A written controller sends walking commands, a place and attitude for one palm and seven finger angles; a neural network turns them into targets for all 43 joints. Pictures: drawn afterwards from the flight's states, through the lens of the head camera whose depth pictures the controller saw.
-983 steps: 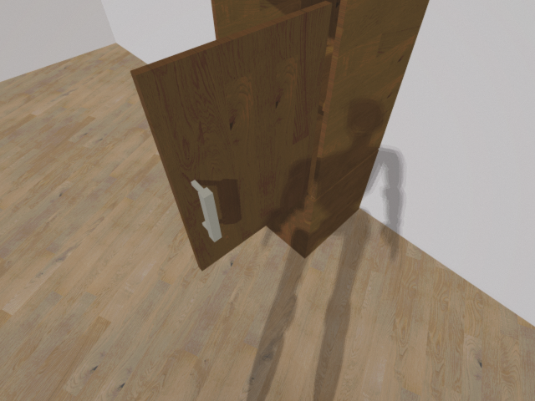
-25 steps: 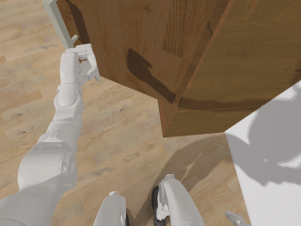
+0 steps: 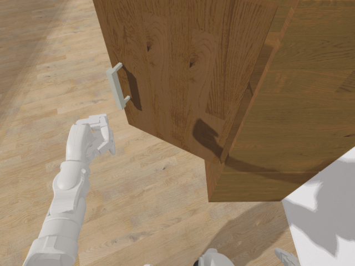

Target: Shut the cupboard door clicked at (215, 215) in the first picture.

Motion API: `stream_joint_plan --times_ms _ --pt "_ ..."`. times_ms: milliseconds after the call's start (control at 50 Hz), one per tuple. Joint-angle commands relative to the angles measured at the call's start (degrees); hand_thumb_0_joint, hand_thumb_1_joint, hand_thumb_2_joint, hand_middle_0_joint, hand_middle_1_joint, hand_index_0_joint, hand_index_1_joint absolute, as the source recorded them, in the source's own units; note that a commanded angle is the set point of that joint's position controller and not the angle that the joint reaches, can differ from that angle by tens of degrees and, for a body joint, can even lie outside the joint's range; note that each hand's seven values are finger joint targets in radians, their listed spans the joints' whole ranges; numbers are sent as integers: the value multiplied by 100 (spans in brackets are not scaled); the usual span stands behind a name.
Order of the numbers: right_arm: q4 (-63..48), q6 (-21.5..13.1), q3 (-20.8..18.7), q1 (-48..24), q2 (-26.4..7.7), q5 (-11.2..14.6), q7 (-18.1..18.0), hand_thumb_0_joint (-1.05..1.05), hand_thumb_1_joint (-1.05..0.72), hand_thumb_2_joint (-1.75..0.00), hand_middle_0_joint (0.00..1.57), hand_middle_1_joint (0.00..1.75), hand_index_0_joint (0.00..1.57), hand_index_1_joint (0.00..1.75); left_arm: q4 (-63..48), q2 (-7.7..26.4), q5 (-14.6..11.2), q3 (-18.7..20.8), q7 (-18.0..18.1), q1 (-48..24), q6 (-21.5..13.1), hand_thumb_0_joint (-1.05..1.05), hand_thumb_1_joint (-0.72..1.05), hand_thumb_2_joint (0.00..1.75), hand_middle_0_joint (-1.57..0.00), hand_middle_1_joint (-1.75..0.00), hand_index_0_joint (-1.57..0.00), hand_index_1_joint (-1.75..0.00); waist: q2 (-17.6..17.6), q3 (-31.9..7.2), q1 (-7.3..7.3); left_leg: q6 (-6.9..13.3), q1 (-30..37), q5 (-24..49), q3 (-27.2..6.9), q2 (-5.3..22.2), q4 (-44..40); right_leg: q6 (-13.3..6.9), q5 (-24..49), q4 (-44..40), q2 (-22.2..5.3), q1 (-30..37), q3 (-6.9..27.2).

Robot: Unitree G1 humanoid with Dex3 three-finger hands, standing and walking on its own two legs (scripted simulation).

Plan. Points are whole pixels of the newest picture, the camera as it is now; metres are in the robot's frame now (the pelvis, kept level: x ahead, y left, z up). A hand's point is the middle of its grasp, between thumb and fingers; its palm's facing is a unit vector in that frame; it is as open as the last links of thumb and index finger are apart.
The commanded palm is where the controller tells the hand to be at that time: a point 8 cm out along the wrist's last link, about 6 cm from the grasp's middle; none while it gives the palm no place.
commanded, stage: draw the hand back to the body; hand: left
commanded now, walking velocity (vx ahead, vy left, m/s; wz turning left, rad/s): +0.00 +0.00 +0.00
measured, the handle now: (120, 86) +0.65 +0.20 -0.04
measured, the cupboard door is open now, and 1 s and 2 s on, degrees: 61 61 61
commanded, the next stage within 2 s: step back with the hand held close in 1.10 s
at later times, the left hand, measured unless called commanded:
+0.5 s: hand (29, 164) +0.27 +0.24 +0.16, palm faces +0.35 -0.88 -0.33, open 4.4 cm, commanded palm +0.22 +0.28 +0.18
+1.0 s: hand out of the picture +0.20 +0.27 +0.20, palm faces +0.49 -0.78 -0.39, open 7.3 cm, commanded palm +0.15 +0.30 +0.22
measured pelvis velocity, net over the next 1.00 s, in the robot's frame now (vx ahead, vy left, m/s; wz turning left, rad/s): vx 0.01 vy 0.00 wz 0.01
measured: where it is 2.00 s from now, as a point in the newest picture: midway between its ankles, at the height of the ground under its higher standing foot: outside the picture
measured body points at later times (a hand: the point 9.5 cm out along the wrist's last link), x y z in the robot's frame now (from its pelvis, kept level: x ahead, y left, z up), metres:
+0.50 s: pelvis +0.04 +0.00 +0.05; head +0.03 -0.02 +0.50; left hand +0.24 +0.28 +0.18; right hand +0.24 -0.19 -0.04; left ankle -0.04 +0.09 -0.69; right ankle +0.05 -0.10 -0.69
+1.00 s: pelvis +0.01 +0.00 +0.05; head -0.01 -0.03 +0.50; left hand +0.16 +0.31 +0.23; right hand +0.19 -0.22 -0.04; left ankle -0.04 +0.09 -0.69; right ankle +0.05 -0.10 -0.69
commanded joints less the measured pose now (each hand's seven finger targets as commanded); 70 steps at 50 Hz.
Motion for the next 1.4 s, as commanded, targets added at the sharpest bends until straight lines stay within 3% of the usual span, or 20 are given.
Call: stream_joint_plan --times_ms 0,20,60,120,260,320,500,700,720,760,860,900,1020,1120,1200,1220,1260,1280,1340,1380 --pt "-901 -366 -194 -223 -631 97 -111 0 -90 -90 20 30 20 30 -2061 831 -275 251 -213 -850 -49 0 90 90 -116 -135 -116 -135 167 -1599 184 -153 256 2041 -133 88 -1229 30 1494 -556 -16 2683 268" --pt "-971 -227 -291 -464 -525 68 -227 0 -90 -90 20 30 20 30 -2474 1215 366 90 350 -564 252 0 90 90 -113 -132 -113 -132 204 -2019 319 -135 751 2442 -117 85 -1485 -13 1463 -761 -144 3171 484" --pt "-1029 -217 -229 -642 -426 32 -328 0 -90 -90 20 30 20 30 -2945 832 522 -139 865 -72 656 0 90 90 -108 -126 -108 -126 163 -1372 254 -156 983 2540 -129 167 -1749 35 1490 -1036 -145 3185 400" --pt "-956 -207 -144 -797 -425 3 -455 0 -90 -90 20 30 20 30 -3335 1002 628 -3 1226 352 1027 0 90 90 -100 -117 -100 -117 -106 -925 276 -124 1268 2596 -146 217 -2088 37 1618 -1403 -153 3560 379" --pt "-814 -417 1 -1025 -303 -71 -504 0 -90 -90 20 30 20 30 -4392 990 725 138 1465 1097 1428 0 90 90 -81 -96 -81 -96 314 -623 419 -203 2366 3648 -121 256 -2716 31 2292 -2004 -160 4270 275" --pt "-763 -503 20 -1096 -320 -109 -446 0 -90 -90 20 30 20 30 -4611 929 733 153 1458 1577 1535 0 90 90 -72 -87 -72 -87 235 -259 441 -238 2521 3758 -123 273 -2917 40 2272 -2251 -134 4353 238" --pt "-714 -678 -24 -1230 -257 -193 -297 0 -90 -90 20 30 20 30 -5805 1393 750 1042 1550 2713 1538 0 90 90 -47 -60 -47 -60 189 -271 597 -318 2806 4183 -134 285 -3073 69 2524 -2422 -112 4761 233" --pt "-548 -950 -139 -1279 -256 -192 -253 0 -90 -90 20 30 20 30 -6563 1844 695 2011 1660 3823 1286 0 90 90 -20 -30 -20 -30 246 111 715 -307 2593 3546 -121 289 -3187 108 1922 -2541 -114 4641 257" --pt "-473 -963 -142 -1288 -285 -190 -261 0 -90 -90 20 30 20 30 -6289 1691 715 1860 1639 3910 1300 0 90 90 -20 -30 -20 -30 161 381 682 -276 2524 3285 -108 299 -3235 104 1705 -2613 -114 4480 260" --pt "-432 -965 -151 -1282 -314 -160 -262 0 -90 -90 20 30 20 30 -6047 1424 704 1600 1620 3783 1286 0 90 90 -20 -30 -20 -30 99 821 603 -239 2423 2675 -112 310 -3356 109 1193 -2699 -121 4182 267" --pt "-406 -1057 -180 -1340 -355 -160 -324 0 -90 -90 20 30 20 30 -6126 1570 752 1654 1687 3433 1161 0 90 90 -20 -30 -20 -30 158 621 640 -135 2381 1923 -132 251 -3447 101 555 -2747 -143 4247 306" --pt "-407 -1107 -180 -1369 -327 -170 -329 0 -90 -90 20 30 20 30 -6237 1677 765 1756 1723 3494 1117 0 90 90 -20 -30 -20 -30 236 451 691 -126 2390 1980 -108 226 -3413 89 621 -2719 -142 4373 326" --pt "-364 -1205 -152 -1397 -310 -177 -330 0 -90 -90 20 30 20 30 -6325 1802 790 1896 1738 3528 1074 0 90 90 -20 -30 -20 -30 483 609 711 -165 2250 2014 -118 223 -3399 52 681 -2740 -124 4425 395" --pt "-363 -1200 -163 -1366 -291 -165 -320 0 -90 -90 20 30 20 30 -6123 1638 757 1814 1692 3640 1075 0 90 90 -20 -30 -20 -30 242 811 678 -160 2231 1928 -86 245 -3431 68 579 -2814 -106 4292 396" --pt "-375 -1188 -179 -1338 -286 -169 -307 0 -90 -90 20 30 20 30 -6135 1602 754 1799 1686 3652 1068 0 90 90 -20 -30 -20 -30 201 676 680 -136 2273 1974 -42 238 -3408 86 610 -2796 -115 4335 405" --pt "-583 -1084 -105 -1188 -426 -73 -280 0 -90 -90 20 30 20 30 -6326 2432 837 2617 1757 2658 772 0 90 90 -20 -30 -20 -30 618 1248 413 -26 1697 1149 -173 262 -3304 44 418 -3006 -363 3841 1133" --pt "-546 -909 -287 -1043 -479 -216 -302 0 -90 -90 20 30 20 30 -5830 1653 890 2055 1700 3952 775 0 90 90 -20 -30 -20 -30 -547 733 364 16 1890 1165 -277 239 -2593 -125 333 -3246 -791 3481 1516" --pt "-576 -835 -300 -1033 -451 -236 -279 0 -90 -90 20 30 20 30 -5980 1565 915 1956 1710 4078 761 0 90 90 -20 -30 -20 -30 -679 423 327 12 1984 1229 -265 217 -2328 -212 414 -3254 -986 3480 1665" --pt "-653 -650 -340 -942 -454 -240 -308 0 -90 -90 20 30 20 30 -6505 1661 910 2068 1877 4493 793 0 90 90 -20 -30 -20 -30 -283 -307 260 -71 1935 1665 -416 311 -2182 -451 1558 -2710 -1299 3809 1642" --pt "-725 -607 -336 -988 -488 -175 -315 0 -90 -90 20 30 20 30 -6786 1840 847 2222 1931 4696 785 0 90 90 -20 -30 -20 -30 26 -495 253 -95 1974 2338 -481 478 -2468 -292 2055 -2132 -1058 3788 1293"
